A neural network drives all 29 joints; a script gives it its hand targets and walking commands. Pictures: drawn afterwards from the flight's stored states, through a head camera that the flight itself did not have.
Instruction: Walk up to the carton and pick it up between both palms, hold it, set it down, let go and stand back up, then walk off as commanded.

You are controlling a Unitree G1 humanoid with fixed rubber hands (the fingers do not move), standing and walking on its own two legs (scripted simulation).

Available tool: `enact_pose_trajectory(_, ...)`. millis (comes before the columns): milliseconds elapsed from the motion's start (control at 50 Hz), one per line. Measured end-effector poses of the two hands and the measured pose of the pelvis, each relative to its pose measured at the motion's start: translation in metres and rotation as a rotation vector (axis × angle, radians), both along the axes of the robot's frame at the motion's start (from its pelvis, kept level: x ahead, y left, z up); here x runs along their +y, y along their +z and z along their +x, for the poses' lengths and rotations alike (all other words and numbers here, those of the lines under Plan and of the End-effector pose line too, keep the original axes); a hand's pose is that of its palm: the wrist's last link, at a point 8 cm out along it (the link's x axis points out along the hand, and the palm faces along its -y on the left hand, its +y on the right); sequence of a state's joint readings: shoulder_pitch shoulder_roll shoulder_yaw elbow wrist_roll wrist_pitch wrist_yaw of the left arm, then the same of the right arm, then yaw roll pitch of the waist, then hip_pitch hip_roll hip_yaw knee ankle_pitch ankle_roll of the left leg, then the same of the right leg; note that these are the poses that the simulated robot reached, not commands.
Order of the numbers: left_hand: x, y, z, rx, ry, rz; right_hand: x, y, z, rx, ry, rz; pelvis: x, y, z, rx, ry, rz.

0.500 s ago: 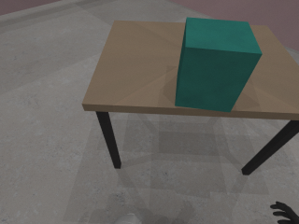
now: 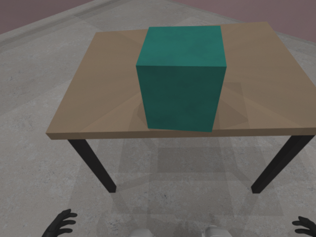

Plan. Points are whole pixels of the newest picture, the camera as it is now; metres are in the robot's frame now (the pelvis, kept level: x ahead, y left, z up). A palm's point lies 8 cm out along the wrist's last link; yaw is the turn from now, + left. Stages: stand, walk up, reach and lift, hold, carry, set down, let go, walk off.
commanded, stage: walk up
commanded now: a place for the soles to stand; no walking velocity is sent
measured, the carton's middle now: (181, 81) +0.54 -0.04 +0.08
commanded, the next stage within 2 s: none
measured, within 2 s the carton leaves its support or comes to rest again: neither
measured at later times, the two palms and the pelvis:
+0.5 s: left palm out of the picture +0.13 +0.32 -0.03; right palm out of the picture +0.14 -0.34 -0.05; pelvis +0.01 -0.01 +0.04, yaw +3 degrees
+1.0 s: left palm out of the picture +0.12 +0.29 -0.05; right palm out of the picture +0.10 -0.39 -0.05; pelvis +0.05 -0.05 +0.04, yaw +3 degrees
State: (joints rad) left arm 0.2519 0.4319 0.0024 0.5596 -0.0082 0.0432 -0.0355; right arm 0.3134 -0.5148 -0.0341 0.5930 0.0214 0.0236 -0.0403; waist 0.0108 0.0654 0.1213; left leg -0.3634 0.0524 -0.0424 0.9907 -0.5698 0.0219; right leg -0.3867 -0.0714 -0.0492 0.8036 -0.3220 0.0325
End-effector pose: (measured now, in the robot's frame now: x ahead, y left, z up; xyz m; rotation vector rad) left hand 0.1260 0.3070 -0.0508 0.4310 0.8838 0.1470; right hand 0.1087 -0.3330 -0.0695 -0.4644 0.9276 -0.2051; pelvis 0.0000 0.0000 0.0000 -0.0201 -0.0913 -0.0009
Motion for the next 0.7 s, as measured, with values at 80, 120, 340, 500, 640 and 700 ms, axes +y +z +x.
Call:
enact_pose_trajectory(80,0.006,0.006,0.009,-0.011,0.012,0.024,0.008,-0.003,0.002,0.051,0.022,0.037,-0.004,0.006,0.004,0.006,0.011,0.036)
enact_pose_trajectory(120,0.007,0.009,0.012,-0.007,0.024,0.022,0.008,0.000,0.001,0.068,0.021,0.047,-0.007,0.011,0.007,0.012,0.015,0.041)
enact_pose_trajectory(340,0.008,0.019,0.017,0.018,0.050,0.025,-0.011,0.018,0.019,0.085,-0.023,0.046,-0.013,0.029,0.017,0.021,0.042,0.026)
enact_pose_trajectory(500,0.009,0.020,0.008,0.032,0.108,0.002,-0.003,0.019,0.028,0.098,-0.015,0.076,-0.015,0.037,0.014,0.020,0.052,0.024)
enact_pose_trajectory(640,0.010,0.013,-0.014,0.105,0.165,-0.012,0.004,0.013,0.023,0.145,-0.026,0.105,-0.016,0.042,0.014,0.031,0.058,0.022)
enact_pose_trajectory(700,0.010,0.009,-0.024,0.141,0.189,-0.017,0.005,0.009,0.019,0.173,-0.035,0.110,-0.017,0.043,0.015,0.035,0.060,0.022)
